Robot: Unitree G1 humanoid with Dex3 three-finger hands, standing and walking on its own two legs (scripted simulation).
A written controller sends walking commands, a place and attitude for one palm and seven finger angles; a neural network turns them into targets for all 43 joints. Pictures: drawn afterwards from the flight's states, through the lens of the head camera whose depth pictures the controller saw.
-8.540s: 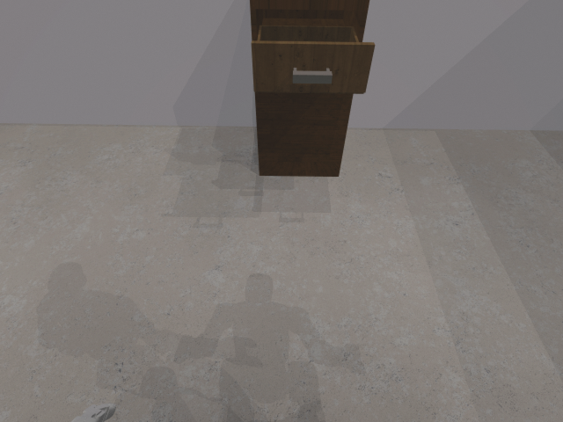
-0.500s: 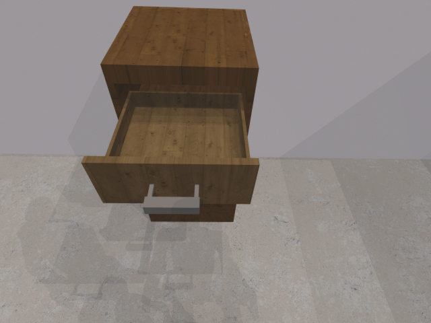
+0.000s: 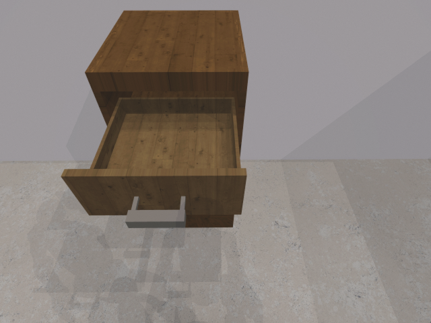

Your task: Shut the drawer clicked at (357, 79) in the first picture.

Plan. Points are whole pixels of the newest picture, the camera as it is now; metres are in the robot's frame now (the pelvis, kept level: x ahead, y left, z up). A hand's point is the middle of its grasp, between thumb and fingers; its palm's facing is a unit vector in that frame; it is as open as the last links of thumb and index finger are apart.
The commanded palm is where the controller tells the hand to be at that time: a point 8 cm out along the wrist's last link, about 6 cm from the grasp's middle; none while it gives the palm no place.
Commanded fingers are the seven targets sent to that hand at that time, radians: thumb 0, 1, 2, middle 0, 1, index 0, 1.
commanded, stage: shuffle to correct the standing spot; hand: left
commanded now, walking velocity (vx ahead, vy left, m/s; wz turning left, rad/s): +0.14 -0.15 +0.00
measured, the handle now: (158, 209) +0.35 +0.15 -0.03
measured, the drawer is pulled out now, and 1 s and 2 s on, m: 0.30 0.30 0.30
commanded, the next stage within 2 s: come to a stop and stand still in 0.44 s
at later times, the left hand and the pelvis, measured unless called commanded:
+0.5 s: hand out of the picture +0.08 +0.13 -0.17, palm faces +0.06 -0.98 -0.17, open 7.3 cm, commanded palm none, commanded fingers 0.00 0.90 0.90 -0.20 -0.30 -0.20 -0.30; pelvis +0.07 -0.04 +0.01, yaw +1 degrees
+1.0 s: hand out of the picture +0.11 +0.08 -0.17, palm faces +0.10 -0.97 -0.24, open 7.3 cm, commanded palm none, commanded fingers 0.00 0.90 0.90 -0.20 -0.30 -0.20 -0.30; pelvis +0.07 -0.11 +0.00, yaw +3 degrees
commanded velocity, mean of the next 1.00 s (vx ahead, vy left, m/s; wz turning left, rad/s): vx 0.02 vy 0.00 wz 0.00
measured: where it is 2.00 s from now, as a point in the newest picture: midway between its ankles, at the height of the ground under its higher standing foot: outside the picture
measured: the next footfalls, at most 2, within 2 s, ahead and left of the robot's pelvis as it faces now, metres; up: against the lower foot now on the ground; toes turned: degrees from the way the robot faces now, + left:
left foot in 0.26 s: +0.10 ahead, +0.08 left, +0.00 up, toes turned +10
right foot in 0.64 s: +0.15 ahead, -0.22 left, +0.00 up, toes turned -4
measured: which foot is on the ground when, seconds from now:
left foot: up 0.00-0.24, down 0.26-0.64, up 0.66-0.98, down 1.00-1.00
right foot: down 0.00-0.28, up 0.30-0.62, down 0.64-1.00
